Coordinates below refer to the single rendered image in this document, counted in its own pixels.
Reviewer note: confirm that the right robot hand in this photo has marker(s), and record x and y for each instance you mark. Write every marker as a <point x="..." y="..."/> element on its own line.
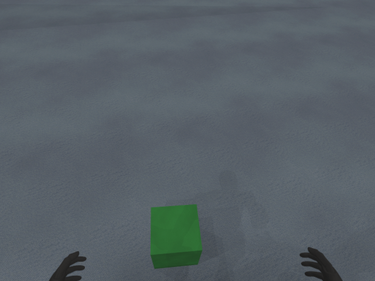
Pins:
<point x="328" y="272"/>

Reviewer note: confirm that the carton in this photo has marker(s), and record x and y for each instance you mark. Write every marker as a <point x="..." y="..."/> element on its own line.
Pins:
<point x="175" y="236"/>

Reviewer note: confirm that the left robot hand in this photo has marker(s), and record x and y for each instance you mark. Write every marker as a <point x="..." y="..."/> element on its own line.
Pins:
<point x="63" y="270"/>

